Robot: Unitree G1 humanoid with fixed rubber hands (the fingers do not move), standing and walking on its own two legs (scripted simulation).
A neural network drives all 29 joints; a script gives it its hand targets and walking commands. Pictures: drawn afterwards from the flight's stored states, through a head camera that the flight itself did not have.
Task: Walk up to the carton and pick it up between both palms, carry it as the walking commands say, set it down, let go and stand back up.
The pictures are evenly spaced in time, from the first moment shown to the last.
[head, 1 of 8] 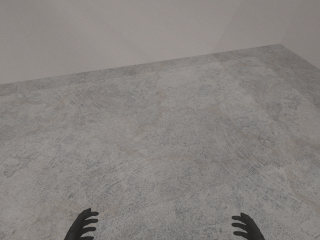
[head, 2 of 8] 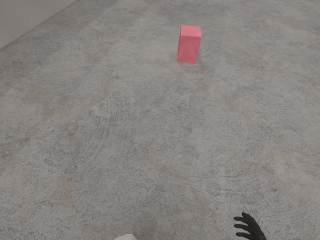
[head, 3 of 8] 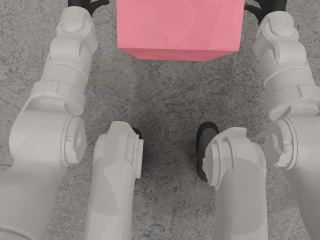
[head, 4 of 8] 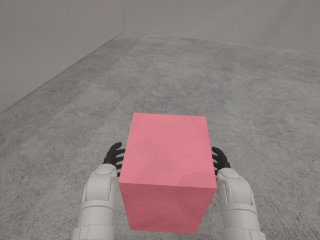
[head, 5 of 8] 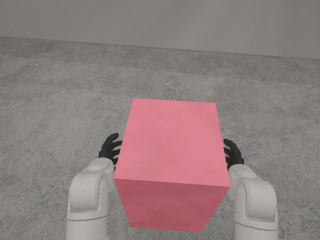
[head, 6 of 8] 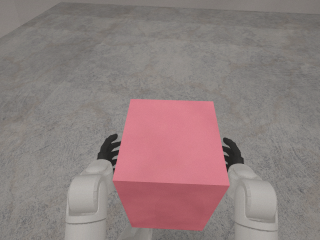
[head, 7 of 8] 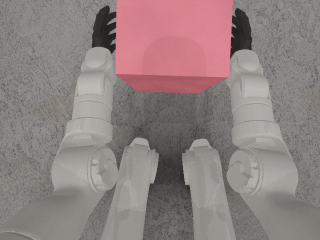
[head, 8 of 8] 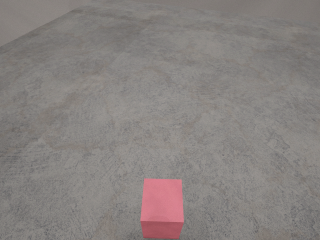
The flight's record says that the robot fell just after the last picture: no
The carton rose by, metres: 0.66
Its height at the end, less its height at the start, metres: +0.00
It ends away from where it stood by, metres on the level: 3.13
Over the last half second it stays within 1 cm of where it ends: yes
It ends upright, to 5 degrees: yes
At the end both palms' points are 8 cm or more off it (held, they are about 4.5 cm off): yes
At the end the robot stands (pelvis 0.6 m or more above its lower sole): yes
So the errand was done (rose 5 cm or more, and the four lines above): yes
